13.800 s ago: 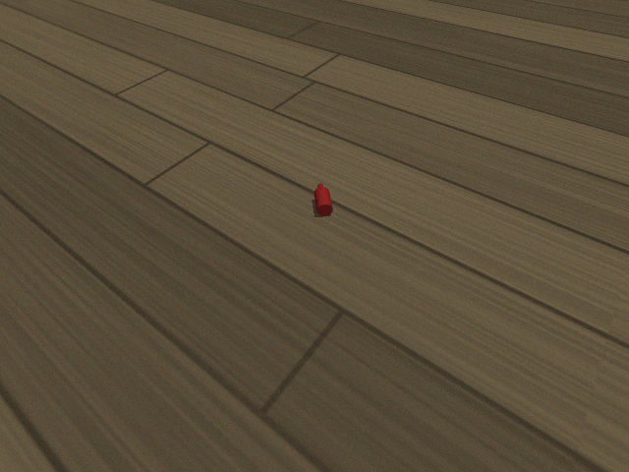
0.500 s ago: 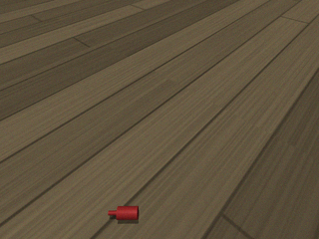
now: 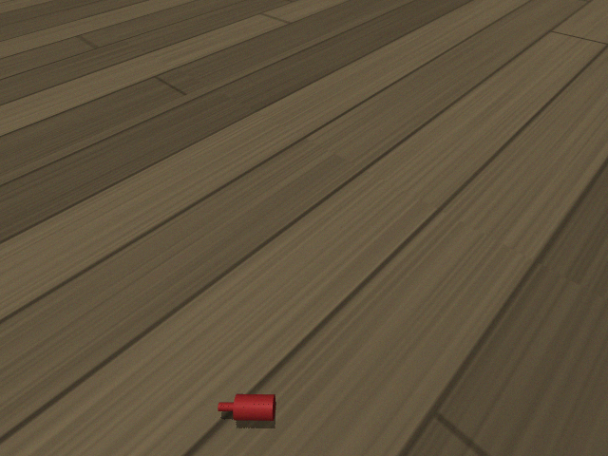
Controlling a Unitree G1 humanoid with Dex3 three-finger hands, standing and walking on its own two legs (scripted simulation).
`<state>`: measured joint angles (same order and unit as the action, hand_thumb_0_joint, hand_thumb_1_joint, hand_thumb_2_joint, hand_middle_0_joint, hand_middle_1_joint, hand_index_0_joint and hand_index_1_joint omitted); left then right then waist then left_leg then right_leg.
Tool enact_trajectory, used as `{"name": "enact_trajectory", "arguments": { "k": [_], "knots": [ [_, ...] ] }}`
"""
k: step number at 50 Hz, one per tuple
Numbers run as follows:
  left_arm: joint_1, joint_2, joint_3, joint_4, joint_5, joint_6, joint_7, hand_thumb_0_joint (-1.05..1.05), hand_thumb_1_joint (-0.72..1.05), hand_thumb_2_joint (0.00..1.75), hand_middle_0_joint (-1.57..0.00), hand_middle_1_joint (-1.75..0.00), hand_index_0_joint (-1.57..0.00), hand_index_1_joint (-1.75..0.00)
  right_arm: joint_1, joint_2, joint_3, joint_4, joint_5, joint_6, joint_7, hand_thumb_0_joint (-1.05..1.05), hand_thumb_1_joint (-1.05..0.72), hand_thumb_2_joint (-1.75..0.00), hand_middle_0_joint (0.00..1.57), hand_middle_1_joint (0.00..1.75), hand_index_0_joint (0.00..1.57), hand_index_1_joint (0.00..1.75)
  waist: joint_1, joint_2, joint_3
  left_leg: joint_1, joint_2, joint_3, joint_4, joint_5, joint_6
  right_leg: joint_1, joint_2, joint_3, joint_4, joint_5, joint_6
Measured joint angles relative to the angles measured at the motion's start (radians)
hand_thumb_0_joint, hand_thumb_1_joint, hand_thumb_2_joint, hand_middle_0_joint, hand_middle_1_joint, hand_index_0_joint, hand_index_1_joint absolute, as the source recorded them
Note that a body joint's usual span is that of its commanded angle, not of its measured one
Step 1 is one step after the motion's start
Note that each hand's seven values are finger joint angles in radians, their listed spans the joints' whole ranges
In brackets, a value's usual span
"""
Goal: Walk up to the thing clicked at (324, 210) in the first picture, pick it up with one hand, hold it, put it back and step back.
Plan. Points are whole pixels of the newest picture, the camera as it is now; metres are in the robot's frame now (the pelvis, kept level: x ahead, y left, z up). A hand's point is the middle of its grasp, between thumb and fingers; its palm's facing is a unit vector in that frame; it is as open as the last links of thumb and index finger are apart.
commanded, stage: stand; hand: left
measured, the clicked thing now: (246, 407) +0.41 +0.24 -0.75
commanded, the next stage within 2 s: rise first in 1.84 s
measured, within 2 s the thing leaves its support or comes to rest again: neither
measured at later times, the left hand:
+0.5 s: hand out of the picture +0.08 +0.25 -0.16, palm faces -0.02 -0.94 -0.34, open 7.4 cm
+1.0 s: hand out of the picture +0.08 +0.25 -0.16, palm faces -0.01 -0.94 -0.34, open 7.4 cm
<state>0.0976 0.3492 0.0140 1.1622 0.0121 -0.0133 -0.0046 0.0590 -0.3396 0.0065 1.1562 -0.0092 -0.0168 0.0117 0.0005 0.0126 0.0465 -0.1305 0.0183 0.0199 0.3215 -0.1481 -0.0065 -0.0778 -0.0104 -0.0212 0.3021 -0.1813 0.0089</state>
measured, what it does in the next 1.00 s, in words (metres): stands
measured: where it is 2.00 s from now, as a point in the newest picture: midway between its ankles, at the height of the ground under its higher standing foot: outside the picture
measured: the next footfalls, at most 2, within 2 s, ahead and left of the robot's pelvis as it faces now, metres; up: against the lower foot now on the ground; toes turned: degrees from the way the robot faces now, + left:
none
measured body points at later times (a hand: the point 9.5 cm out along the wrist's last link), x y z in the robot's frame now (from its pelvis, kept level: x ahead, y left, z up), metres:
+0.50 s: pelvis +0.01 +0.00 +0.00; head +0.01 +0.00 +0.45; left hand +0.08 +0.30 -0.13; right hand +0.08 -0.30 -0.13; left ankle +0.02 +0.12 -0.75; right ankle -0.01 -0.12 -0.75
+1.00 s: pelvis +0.01 +0.00 +0.00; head +0.02 +0.00 +0.45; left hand +0.09 +0.30 -0.13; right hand +0.10 -0.30 -0.13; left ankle +0.02 +0.12 -0.75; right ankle -0.01 -0.12 -0.75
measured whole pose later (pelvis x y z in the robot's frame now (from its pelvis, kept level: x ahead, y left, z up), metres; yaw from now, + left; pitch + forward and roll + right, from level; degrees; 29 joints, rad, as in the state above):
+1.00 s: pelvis +0.01 +0.00 +0.00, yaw +1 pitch -2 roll +0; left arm 0.10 0.35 0.01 1.15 0.01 -0.01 0.00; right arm 0.09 -0.35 0.01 1.15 -0.01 -0.02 0.01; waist 0.00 0.01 0.04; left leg -0.12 0.02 0.01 0.31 -0.16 -0.01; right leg -0.06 -0.01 -0.03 0.29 -0.19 0.01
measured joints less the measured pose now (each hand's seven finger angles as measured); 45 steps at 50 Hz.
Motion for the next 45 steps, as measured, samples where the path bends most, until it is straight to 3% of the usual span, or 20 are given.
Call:
{"name": "enact_trajectory", "arguments": {
  "k": [45],
  "knots": [
    [0.005,-0.002,-0.009,-0.015,0.0,0.001,0.0,0.0,0.9,0.9,-0.21,-0.3,-0.21,-0.3,0.026,-0.013,0.007,-0.003,0.001,0.0,-0.005,0.01,-0.9,-0.9,0.2,0.3,0.21,0.3,-0.003,-0.005,-0.004,0.009,-0.002,-0.01,-0.008,-0.011,-0.003,0.015,-0.001,-0.01,-0.013,-0.013,-0.002]
  ]
}}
